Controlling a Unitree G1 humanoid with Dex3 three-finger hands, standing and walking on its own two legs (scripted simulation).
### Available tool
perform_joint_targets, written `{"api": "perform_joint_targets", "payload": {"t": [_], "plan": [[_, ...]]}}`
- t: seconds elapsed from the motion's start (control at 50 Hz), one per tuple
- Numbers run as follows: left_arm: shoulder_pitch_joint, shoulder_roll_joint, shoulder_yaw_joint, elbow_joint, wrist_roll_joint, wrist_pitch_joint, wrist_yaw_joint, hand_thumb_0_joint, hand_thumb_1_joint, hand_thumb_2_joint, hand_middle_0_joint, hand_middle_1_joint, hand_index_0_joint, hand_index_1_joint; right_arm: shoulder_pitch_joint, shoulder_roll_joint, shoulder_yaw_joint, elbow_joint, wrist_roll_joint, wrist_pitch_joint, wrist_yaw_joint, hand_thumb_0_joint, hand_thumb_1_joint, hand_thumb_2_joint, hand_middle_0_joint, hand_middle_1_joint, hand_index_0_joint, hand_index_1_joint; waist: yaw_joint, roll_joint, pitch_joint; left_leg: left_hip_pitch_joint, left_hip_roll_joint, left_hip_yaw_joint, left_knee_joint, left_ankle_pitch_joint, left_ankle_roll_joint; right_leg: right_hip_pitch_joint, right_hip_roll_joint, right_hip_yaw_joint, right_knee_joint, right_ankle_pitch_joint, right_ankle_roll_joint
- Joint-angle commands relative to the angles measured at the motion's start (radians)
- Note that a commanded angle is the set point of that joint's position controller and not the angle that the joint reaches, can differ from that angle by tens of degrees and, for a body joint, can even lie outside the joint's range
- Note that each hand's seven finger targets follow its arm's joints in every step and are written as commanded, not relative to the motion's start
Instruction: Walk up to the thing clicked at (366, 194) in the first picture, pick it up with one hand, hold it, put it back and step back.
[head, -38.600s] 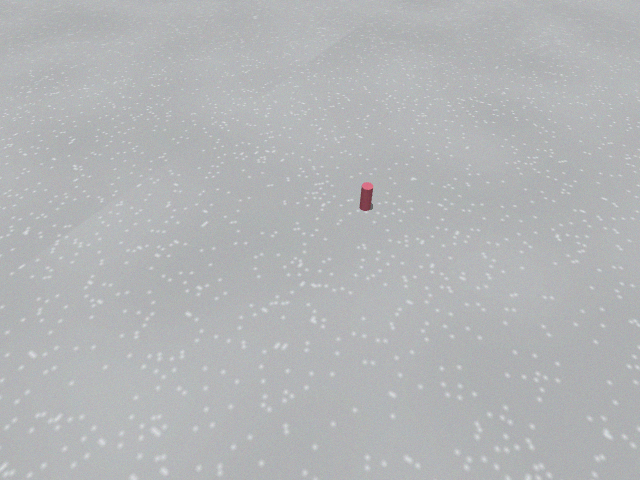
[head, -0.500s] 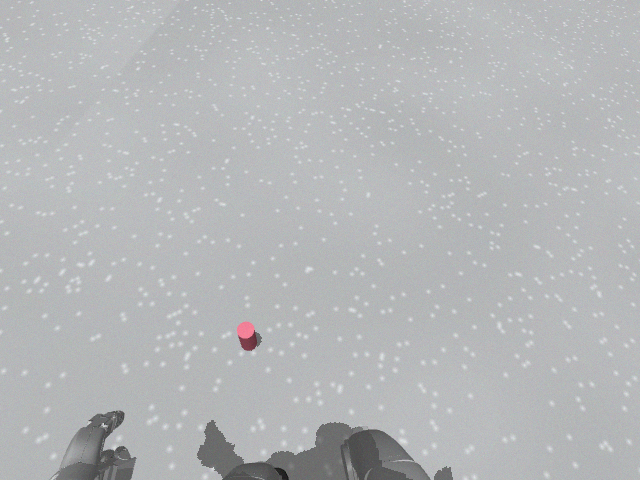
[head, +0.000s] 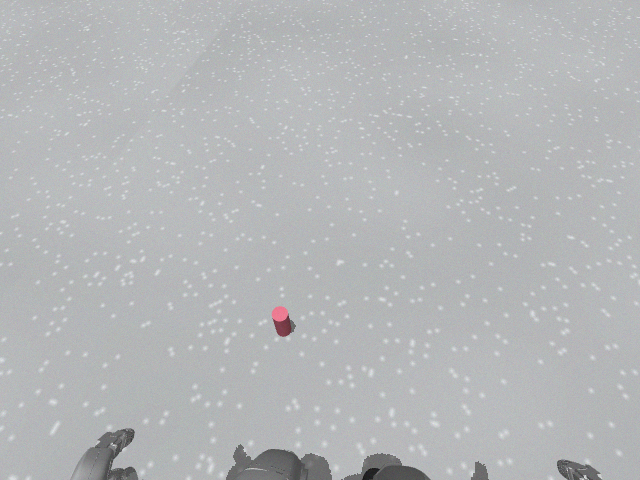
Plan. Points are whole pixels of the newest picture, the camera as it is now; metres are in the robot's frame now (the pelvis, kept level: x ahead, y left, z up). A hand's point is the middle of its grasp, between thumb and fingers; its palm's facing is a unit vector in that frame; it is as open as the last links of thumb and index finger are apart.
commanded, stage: step back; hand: left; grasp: from above
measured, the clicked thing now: (281, 321) +0.58 +0.18 -0.70
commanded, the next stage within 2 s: none
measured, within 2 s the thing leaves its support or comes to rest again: neither
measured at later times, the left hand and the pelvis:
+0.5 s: hand out of the picture -0.06 +0.28 -0.16, palm faces -0.04 -0.92 -0.40, open 7.4 cm; pelvis -0.15 +0.00 -0.01, yaw -4 degrees
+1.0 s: hand out of the picture -0.19 +0.24 -0.16, palm faces +0.04 -0.94 -0.34, open 7.4 cm; pelvis -0.32 -0.02 -0.01, yaw +2 degrees
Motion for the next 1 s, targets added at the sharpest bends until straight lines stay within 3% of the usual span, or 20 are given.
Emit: {"api": "perform_joint_targets", "payload": {"t": [0.0, 0.08, 0.1, 0.12, 0.14, 0.16, 0.22, 0.38, 0.5, 0.52, 0.54, 0.56, 0.58, 0.64, 0.8, 0.86, 0.9, 0.92, 0.94, 0.98], "plan": [[0.032, 0.231, 0.063, -0.111, 0.012, -0.022, 0.016, 0.000, 0.900, 0.900, -0.200, -0.300, -0.200, -0.300, 0.039, -0.149, -0.037, -0.080, 0.002, -0.031, -0.020, 0.000, -0.900, -0.900, 0.200, 0.300, 0.200, 0.300, 0.025, -0.149, -0.246, -0.081, 0.048, 0.056, -0.264, -0.030, -0.021, 0.366, -0.207, 0.204, -0.074, 0.424, -0.180], [-0.003, 0.246, 0.058, -0.137, -0.013, 0.010, 0.002, 0.000, 0.900, 0.900, -0.200, -0.300, -0.200, -0.300, 0.134, -0.140, -0.053, -0.048, -0.023, -0.043, -0.022, 0.000, -0.900, -0.900, 0.200, 0.300, 0.200, 0.300, -0.034, -0.143, -0.276, 0.160, 0.069, 0.128, -0.703, 0.347, 0.000, 0.242, -0.146, 0.135, 0.072, 0.316, -0.098], [0.022, 0.216, 0.049, -0.146, -0.015, 0.016, -0.002, 0.000, 0.900, 0.900, -0.200, -0.300, -0.200, -0.300, 0.119, -0.190, -0.069, -0.057, -0.036, -0.044, -0.021, 0.000, -0.900, -0.900, 0.200, 0.300, 0.200, 0.300, -0.022, -0.058, -0.274, 0.264, 0.169, -0.016, -0.701, 0.360, 0.036, 0.078, -0.094, 0.123, 0.112, 0.150, -0.054], [0.016, 0.170, 0.040, -0.157, -0.019, 0.014, -0.002, 0.000, 0.900, 0.900, -0.200, -0.300, -0.200, -0.300, 0.104, -0.298, -0.093, -0.068, -0.051, -0.043, -0.020, 0.000, -0.900, -0.900, 0.200, 0.300, 0.200, 0.300, -0.027, 0.193, -0.243, 0.311, 0.401, -0.321, -0.737, 0.463, 0.118, -0.151, 0.056, 0.057, 0.277, -0.204, -0.003], [-0.052, 0.221, 0.062, -0.163, -0.010, 0.011, 0.014, 0.000, 0.900, 0.900, -0.200, -0.300, -0.200, -0.300, 0.050, -0.374, -0.105, -0.094, -0.037, -0.037, -0.014, 0.000, -0.900, -0.900, 0.200, 0.300, 0.200, 0.300, -0.077, 0.246, -0.185, 0.097, 0.531, -0.418, -0.758, 0.486, 0.287, -0.113, 0.096, 0.119, 0.448, -0.435, 0.024], [-0.084, 0.249, 0.071, -0.154, 0.002, 0.011, 0.017, 0.000, 0.900, 0.900, -0.200, -0.300, -0.200, -0.300, -0.007, -0.360, -0.104, -0.106, -0.039, -0.046, -0.021, 0.000, -0.900, -0.900, 0.200, 0.300, 0.200, 0.300, -0.070, 0.243, -0.131, 0.005, 0.567, -0.470, -0.775, 0.471, 0.330, -0.095, 0.061, 0.177, 0.606, -0.416, 0.026], [0.055, 0.219, 0.073, -0.100, -0.027, 0.015, 0.001, 0.000, 0.900, 0.900, -0.200, -0.300, -0.200, -0.300, -0.096, -0.233, -0.061, -0.126, -0.039, -0.051, -0.029, 0.000, -0.900, -0.900, 0.200, 0.300, 0.200, 0.300, 0.028, 0.125, -0.125, 0.146, 0.344, -0.098, -0.642, 0.704, 0.198, -0.182, 0.114, 0.189, 0.715, -0.270, 0.012], [0.047, 0.201, 0.066, -0.121, -0.015, 0.000, -0.003, 0.000, 0.900, 0.900, -0.200, -0.300, -0.200, -0.300, 0.050, -0.240, -0.073, -0.128, -0.025, -0.045, -0.037, 0.000, -0.900, -0.900, 0.200, 0.300, 0.200, 0.300, -0.068, 0.183, -0.213, 0.372, 0.369, -0.103, -0.553, 0.733, 0.258, -0.159, 0.053, 0.104, 0.404, -0.314, 0.077], [0.212, 0.210, 0.075, -0.016, -0.006, -0.011, -0.017, 0.000, 0.900, 0.900, -0.200, -0.300, -0.200, -0.300, -0.038, -0.263, -0.074, -0.158, -0.011, -0.011, -0.027, 0.000, -0.900, -0.900, 0.200, 0.300, 0.200, 0.300, 0.009, 0.201, -0.282, 0.119, 0.298, -0.038, -0.447, 0.482, 0.153, 0.213, 0.020, -0.027, -0.148, -0.033, 0.006], [0.205, 0.259, 0.085, -0.020, 0.009, -0.015, -0.019, 0.000, 0.900, 0.900, -0.200, -0.300, -0.200, -0.300, -0.032, -0.224, -0.065, -0.161, -0.002, -0.006, -0.026, 0.000, -0.900, -0.900, 0.200, 0.300, 0.200, 0.300, 0.006, 0.091, -0.251, -0.030, 0.231, -0.010, -0.369, 0.320, 0.094, 0.250, -0.046, 0.109, -0.150, -0.045, -0.021], [0.186, 0.347, 0.107, -0.046, 0.015, -0.017, -0.021, 0.000, 0.900, 0.900, -0.200, -0.300, -0.200, -0.300, -0.020, -0.165, -0.046, -0.180, 0.003, -0.007, -0.030, 0.000, -0.900, -0.900, 0.200, 0.300, 0.200, 0.300, 0.009, -0.182, -0.198, -0.237, 0.061, 0.057, -0.191, 0.013, 0.027, 0.241, -0.229, 0.390, -0.194, -0.050, -0.093], [0.091, 0.447, 0.116, -0.095, 0.018, -0.010, -0.015, 0.000, 0.900, 0.900, -0.200, -0.300, -0.200, -0.300, -0.073, -0.194, -0.064, -0.187, -0.002, -0.008, -0.050, 0.000, -0.900, -0.900, 0.200, 0.300, 0.200, 0.300, 0.057, -0.335, -0.147, -0.137, 0.022, 0.024, 0.040, -0.149, 0.000, -0.061, -0.406, 0.573, -0.294, -0.090, -0.269], [0.021, 0.413, 0.110, -0.120, 0.013, -0.012, -0.012, 0.000, 0.900, 0.900, -0.200, -0.300, -0.200, -0.300, -0.043, -0.231, -0.081, -0.155, 0.000, -0.010, -0.052, 0.000, -0.900, -0.900, 0.200, 0.300, 0.200, 0.300, 0.019, -0.277, -0.070, -0.060, 0.061, -0.030, 0.121, -0.124, -0.001, -0.204, -0.408, 0.555, -0.321, -0.125, -0.265], [-0.086, 0.268, 0.077, -0.139, 0.011, -0.016, -0.002, 0.000, 0.900, 0.900, -0.200, -0.300, -0.200, -0.300, 0.054, -0.186, -0.053, -0.093, 0.007, -0.014, -0.034, 0.000, -0.900, -0.900, 0.200, 0.300, 0.200, 0.300, -0.053, -0.141, -0.080, -0.104, -0.019, -0.024, 0.171, 0.030, 0.006, -0.047, -0.187, 0.182, -0.171, 0.132, -0.151], [0.057, 0.245, 0.069, -0.153, 0.007, -0.001, 0.021, 0.000, 0.900, 0.900, -0.200, -0.300, -0.200, -0.300, 0.082, -0.150, -0.039, -0.098, -0.018, -0.047, -0.038, 0.000, -0.900, -0.900, 0.200, 0.300, 0.200, 0.300, 0.021, -0.214, -0.239, -0.070, 0.080, 0.087, -0.357, -0.012, -0.008, 0.337, -0.237, 0.194, -0.010, 0.439, -0.182], [-0.002, 0.219, 0.050, -0.183, -0.013, 0.025, 0.009, 0.000, 0.900, 0.900, -0.200, -0.300, -0.200, -0.300, 0.172, -0.166, -0.060, -0.060, -0.033, -0.052, -0.034, 0.000, -0.900, -0.900, 0.200, 0.300, 0.200, 0.300, -0.028, -0.094, -0.264, 0.184, 0.105, 0.070, -0.704, 0.375, 0.022, 0.150, -0.162, 0.126, 0.139, 0.214, -0.085], [0.012, 0.190, 0.048, -0.189, -0.022, 0.028, 0.012, 0.000, 0.900, 0.900, -0.200, -0.300, -0.200, -0.300, 0.073, -0.346, -0.094, -0.099, -0.046, -0.046, -0.026, 0.000, -0.900, -0.900, 0.200, 0.300, 0.200, 0.300, -0.003, 0.228, -0.223, 0.219, 0.461, -0.366, -0.707, 0.575, 0.221, -0.180, 0.078, 0.031, 0.440, -0.391, 0.001], [-0.029, 0.239, 0.063, -0.180, -0.012, 0.027, 0.021, 0.000, 0.900, 0.900, -0.200, -0.300, -0.200, -0.300, 0.062, -0.383, -0.101, -0.115, -0.040, -0.049, -0.031, 0.000, -0.900, -0.900, 0.200, 0.300, 0.200, 0.300, -0.053, 0.256, -0.193, 0.046, 0.561, -0.477, -0.732, 0.535, 0.324, -0.099, 0.047, 0.151, 0.602, -0.448, 0.013], [-0.021, 0.270, 0.072, -0.159, -0.012, 0.031, 0.016, 0.000, 0.900, 0.900, -0.200, -0.300, -0.200, -0.300, 0.008, -0.349, -0.097, -0.121, -0.038, -0.055, -0.040, 0.000, -0.900, -0.900, 0.200, 0.300, 0.200, 0.300, -0.028, 0.208, -0.150, -0.010, 0.556, -0.427, -0.737, 0.511, 0.330, -0.084, 0.039, 0.199, 0.701, -0.403, 0.012], [0.031, 0.228, 0.071, -0.126, -0.025, 0.035, 0.007, 0.000, 0.900, 0.900, -0.200, -0.300, -0.200, -0.300, -0.054, -0.249, -0.060, -0.130, -0.050, -0.054, -0.042, 0.000, -0.900, -0.900, 0.200, 0.300, 0.200, 0.300, 0.025, 0.112, -0.126, 0.049, 0.370, -0.154, -0.667, 0.626, 0.222, -0.145, 0.095, 0.215, 0.764, -0.311, 0.009]]}}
